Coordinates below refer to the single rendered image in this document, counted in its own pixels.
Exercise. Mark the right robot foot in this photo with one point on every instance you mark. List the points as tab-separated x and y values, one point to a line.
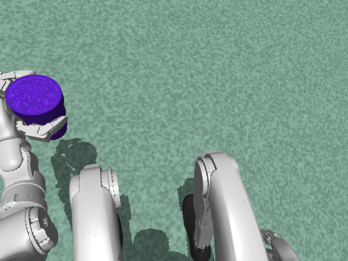
189	218

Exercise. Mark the left robot hand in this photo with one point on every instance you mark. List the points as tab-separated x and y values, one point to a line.
11	126

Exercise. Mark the right robot hand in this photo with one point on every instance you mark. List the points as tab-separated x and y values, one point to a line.
281	250

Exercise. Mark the left robot arm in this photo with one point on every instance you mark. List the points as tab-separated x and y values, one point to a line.
26	230

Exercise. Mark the cup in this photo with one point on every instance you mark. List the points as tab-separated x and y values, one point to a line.
37	99

